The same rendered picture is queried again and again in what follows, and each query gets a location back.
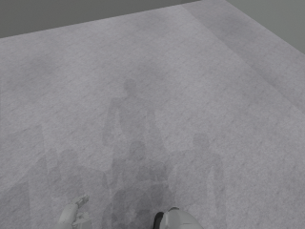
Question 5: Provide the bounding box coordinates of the right robot thigh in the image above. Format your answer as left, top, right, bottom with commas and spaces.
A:
162, 209, 204, 229

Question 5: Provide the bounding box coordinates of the right robot foot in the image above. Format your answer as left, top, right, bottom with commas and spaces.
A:
153, 212, 164, 229

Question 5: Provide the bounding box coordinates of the left robot hand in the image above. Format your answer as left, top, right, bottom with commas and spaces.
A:
56, 195, 92, 229

